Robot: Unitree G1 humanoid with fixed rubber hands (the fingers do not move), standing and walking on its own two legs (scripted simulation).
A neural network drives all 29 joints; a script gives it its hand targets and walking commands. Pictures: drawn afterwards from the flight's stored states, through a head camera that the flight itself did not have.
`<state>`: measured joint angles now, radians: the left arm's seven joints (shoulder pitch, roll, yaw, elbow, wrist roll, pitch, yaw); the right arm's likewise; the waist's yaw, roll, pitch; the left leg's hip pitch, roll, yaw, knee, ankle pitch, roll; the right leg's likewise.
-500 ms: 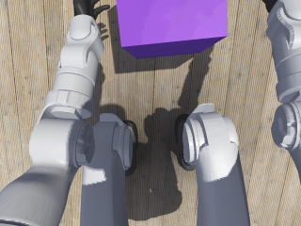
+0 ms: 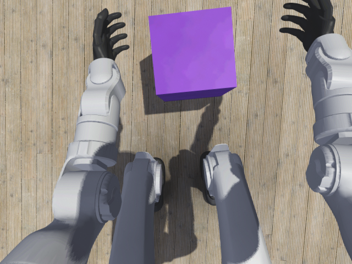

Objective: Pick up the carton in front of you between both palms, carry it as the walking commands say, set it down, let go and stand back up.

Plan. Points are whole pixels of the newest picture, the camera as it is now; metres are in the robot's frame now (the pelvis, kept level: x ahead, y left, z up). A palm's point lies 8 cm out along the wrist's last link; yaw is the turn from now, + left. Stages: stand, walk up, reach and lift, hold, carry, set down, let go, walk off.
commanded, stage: set down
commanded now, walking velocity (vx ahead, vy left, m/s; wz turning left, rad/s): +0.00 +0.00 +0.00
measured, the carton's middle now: (191, 63) +0.54 -0.07 -0.39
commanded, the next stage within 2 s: let go in 0.38 s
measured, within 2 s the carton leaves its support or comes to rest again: neither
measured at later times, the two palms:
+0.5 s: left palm (60, 35) +0.50 +0.11 +0.03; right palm out of the picture +0.49 -0.29 +0.03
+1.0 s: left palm out of the picture +0.36 +0.20 +0.15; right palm out of the picture +0.34 -0.26 +0.15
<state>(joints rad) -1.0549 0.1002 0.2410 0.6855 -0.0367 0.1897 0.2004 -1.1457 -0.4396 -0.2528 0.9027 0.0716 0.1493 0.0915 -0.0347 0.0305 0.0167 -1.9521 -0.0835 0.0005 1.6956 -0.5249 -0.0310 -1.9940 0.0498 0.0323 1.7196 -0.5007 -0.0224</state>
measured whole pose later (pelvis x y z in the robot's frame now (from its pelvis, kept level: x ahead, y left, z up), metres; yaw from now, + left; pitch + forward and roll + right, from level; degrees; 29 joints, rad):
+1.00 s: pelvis +0.10 +0.00 +0.24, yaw -3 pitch +22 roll +0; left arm -0.08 0.15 0.09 0.53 0.03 0.01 -0.01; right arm -0.13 -0.23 -0.14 0.60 0.00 -0.02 0.07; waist 0.00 0.01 -0.06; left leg -0.74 -0.04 -0.06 0.67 -0.31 0.00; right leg -0.76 0.05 0.05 0.67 -0.29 -0.02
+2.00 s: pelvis +0.15 +0.01 +0.26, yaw -5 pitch +3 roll -1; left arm 0.32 0.26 0.01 0.77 0.03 -0.06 0.01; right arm 0.32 -0.26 -0.02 0.67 -0.02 -0.05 -0.03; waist -0.01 -0.01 -0.09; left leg -0.23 -0.02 -0.01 0.55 -0.39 0.02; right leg -0.25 0.05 0.06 0.54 -0.35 -0.01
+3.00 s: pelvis +0.14 +0.02 +0.26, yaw -6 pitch -1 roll +0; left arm 0.34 0.18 -0.03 1.14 0.01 0.01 0.04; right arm 0.41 -0.18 0.04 1.03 -0.01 -0.01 -0.05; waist -0.01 0.00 0.00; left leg -0.12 -0.03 0.03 0.49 -0.35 0.04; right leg -0.16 0.03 0.08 0.49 -0.31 0.01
